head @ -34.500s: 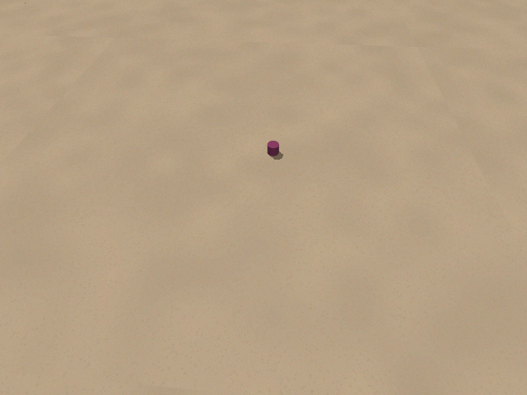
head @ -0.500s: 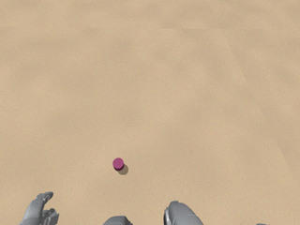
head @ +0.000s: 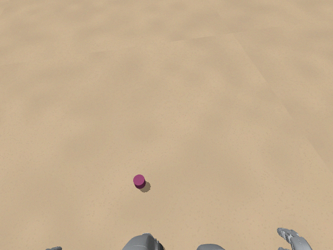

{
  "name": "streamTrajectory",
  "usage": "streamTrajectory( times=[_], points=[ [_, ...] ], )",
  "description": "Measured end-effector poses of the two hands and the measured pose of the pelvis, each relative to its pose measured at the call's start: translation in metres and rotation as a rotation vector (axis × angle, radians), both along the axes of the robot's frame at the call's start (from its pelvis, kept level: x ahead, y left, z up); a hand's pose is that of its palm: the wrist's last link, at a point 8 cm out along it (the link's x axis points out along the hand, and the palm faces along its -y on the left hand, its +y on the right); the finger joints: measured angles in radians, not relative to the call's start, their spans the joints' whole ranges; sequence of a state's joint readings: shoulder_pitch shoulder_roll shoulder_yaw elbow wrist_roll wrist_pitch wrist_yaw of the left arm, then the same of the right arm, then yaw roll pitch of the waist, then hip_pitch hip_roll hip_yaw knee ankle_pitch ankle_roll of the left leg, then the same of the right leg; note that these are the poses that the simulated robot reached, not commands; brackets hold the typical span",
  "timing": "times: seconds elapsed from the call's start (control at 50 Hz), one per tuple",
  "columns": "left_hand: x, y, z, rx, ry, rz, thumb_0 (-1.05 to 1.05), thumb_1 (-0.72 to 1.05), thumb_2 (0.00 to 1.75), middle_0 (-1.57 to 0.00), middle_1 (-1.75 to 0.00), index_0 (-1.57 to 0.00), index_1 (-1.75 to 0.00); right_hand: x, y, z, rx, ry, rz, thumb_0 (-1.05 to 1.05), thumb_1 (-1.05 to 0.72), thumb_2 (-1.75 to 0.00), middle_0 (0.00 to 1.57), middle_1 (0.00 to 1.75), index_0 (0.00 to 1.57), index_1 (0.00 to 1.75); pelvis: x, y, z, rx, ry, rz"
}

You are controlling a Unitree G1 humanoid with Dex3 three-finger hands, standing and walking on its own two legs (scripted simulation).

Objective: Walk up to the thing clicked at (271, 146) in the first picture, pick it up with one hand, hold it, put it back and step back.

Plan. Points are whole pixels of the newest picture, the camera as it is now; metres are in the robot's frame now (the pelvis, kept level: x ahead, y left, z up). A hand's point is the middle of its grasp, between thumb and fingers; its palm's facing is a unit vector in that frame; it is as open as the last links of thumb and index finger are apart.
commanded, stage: step back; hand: left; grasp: from above
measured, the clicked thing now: (139, 181) +0.54 +0.20 -0.73
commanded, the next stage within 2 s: none
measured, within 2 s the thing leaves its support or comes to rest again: neither
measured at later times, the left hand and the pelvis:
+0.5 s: hand out of the picture -0.05 +0.28 -0.14, palm faces +0.07 -0.94 -0.33, open 7.4 cm; pelvis -0.15 +0.00 +0.01, yaw +4 degrees
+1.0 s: hand out of the picture -0.24 +0.22 -0.13, palm faces +0.02 -0.90 -0.43, open 7.4 cm; pelvis -0.32 -0.05 +0.01, yaw +2 degrees
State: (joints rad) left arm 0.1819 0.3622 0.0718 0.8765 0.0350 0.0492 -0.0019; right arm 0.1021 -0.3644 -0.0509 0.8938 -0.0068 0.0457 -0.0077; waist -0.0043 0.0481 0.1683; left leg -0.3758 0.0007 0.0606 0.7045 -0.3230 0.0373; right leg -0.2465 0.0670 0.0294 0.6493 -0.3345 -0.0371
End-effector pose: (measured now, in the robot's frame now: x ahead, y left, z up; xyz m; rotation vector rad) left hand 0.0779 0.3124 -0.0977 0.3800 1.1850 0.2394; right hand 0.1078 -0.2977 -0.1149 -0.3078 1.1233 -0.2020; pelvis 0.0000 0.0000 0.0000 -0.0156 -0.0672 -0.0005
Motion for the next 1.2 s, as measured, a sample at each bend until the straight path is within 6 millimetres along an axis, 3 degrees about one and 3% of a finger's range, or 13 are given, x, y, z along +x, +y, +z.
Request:
streamTrajectory(
  times=[0.08,0.18,0.32,0.38,0.44,0.52,0.62,0.74,0.78,0.86,0.94,1.08,1.2],
  points=[
    [-0.024,-0.008,0.009,-0.002,-0.022,0.020,0.00,0.90,0.90,-0.20,-0.30,-0.20,-0.30,-0.021,-0.011,0.012,-0.009,0.022,0.016,0.01,-0.90,-0.90,0.20,0.30,0.20,0.30,-0.019,-0.007,0.009,0.050,0.009,-0.005],
    [-0.038,-0.015,0.013,-0.015,-0.066,0.018,0.01,0.90,0.90,-0.20,-0.30,-0.20,-0.30,-0.055,-0.024,0.019,-0.062,0.060,0.043,0.01,-0.91,-0.90,0.20,0.30,0.20,0.30,-0.047,-0.007,0.012,0.046,0.043,0.018],
    [-0.067,-0.006,-0.007,-0.054,-0.137,0.008,0.00,0.90,0.90,-0.20,-0.30,-0.20,-0.30,-0.105,-0.019,0.016,-0.124,0.095,0.085,0.01,-0.91,-0.90,0.20,0.30,0.20,0.30,-0.099,0.004,-0.003,0.020,0.031,0.080],
    [-0.091,-0.001,-0.016,-0.074,-0.114,0.022,0.00,0.90,0.90,-0.20,-0.30,-0.20,-0.30,-0.131,-0.005,0.022,-0.111,0.092,0.084,0.01,-0.91,-0.90,0.20,0.30,0.20,0.30,-0.120,0.008,-0.001,0.046,0.009,0.062],
    [-0.117,0.001,-0.011,-0.083,-0.081,0.038,0.01,0.90,0.90,-0.20,-0.30,-0.20,-0.30,-0.154,0.001,0.032,-0.106,0.090,0.090,0.01,-0.90,-0.90,0.20,0.30,0.20,0.30,-0.135,0.008,0.008,-0.014,0.011,0.084],
    [-0.152,0.008,-0.005,-0.074,-0.078,0.069,0.01,0.90,0.90,-0.20,-0.30,-0.20,-0.30,-0.168,0.001,0.043,-0.111,0.069,0.102,0.01,-0.90,-0.90,0.21,0.30,0.20,0.30,-0.156,0.003,0.015,-0.026,0.034,0.057],
    [-0.201,0.009,-0.010,-0.028,-0.012,0.066,0.00,0.90,0.90,-0.20,-0.30,-0.20,-0.30,-0.176,-0.011,0.044,-0.114,-0.016,0.110,0.01,-0.90,-0.90,0.21,0.30,0.20,0.30,-0.191,-0.010,0.009,-0.011,0.040,0.019],
    [-0.254,-0.018,-0.016,0.005,0.047,0.028,0.01,0.90,0.90,-0.20,-0.30,-0.20,-0.30,-0.202,-0.046,0.022,-0.098,-0.092,0.100,0.01,-0.90,-0.90,0.21,0.30,0.20,0.30,-0.241,-0.033,-0.009,-0.002,0.025,-0.024],
    [-0.273,-0.033,-0.011,-0.004,0.048,0.029,0.01,0.90,0.90,-0.20,-0.30,-0.20,-0.30,-0.219,-0.056,0.014,-0.085,-0.080,0.080,0.01,-0.90,-0.90,0.20,0.30,0.20,0.30,-0.257,-0.039,-0.008,-0.040,0.006,0.007],
    [-0.307,-0.051,0.006,-0.008,0.041,0.037,0.01,0.90,0.90,-0.20,-0.30,-0.20,-0.30,-0.261,-0.064,0.012,-0.054,-0.017,0.046,0.01,-0.91,-0.90,0.20,0.30,0.20,0.30,-0.277,-0.048,0.004,0.049,0.023,-0.009],
    [-0.321,-0.055,0.015,0.008,0.015,0.038,0.01,0.90,0.90,-0.20,-0.30,-0.20,-0.31,-0.305,-0.069,0.011,-0.052,0.035,0.044,0.01,-0.91,-0.90,0.20,0.30,0.20,0.30,-0.299,-0.051,0.009,0.059,0.050,0.015],
    [-0.328,-0.044,-0.002,0.013,-0.121,0.028,0.01,0.89,0.90,-0.20,-0.30,-0.20,-0.31,-0.376,-0.062,0.000,-0.084,0.139,0.093,0.01,-0.91,-0.90,0.20,0.30,0.20,0.30,-0.353,-0.053,-0.007,0.027,0.046,0.094],
    [-0.369,-0.060,-0.009,-0.056,-0.098,0.050,0.00,0.90,0.90,-0.20,-0.30,-0.20,-0.30,-0.416,-0.055,0.020,-0.080,0.123,0.106,0.01,-0.90,-0.90,0.20,0.30,0.20,0.30,-0.393,-0.059,0.005,0.005,0.020,0.088]
  ],
)
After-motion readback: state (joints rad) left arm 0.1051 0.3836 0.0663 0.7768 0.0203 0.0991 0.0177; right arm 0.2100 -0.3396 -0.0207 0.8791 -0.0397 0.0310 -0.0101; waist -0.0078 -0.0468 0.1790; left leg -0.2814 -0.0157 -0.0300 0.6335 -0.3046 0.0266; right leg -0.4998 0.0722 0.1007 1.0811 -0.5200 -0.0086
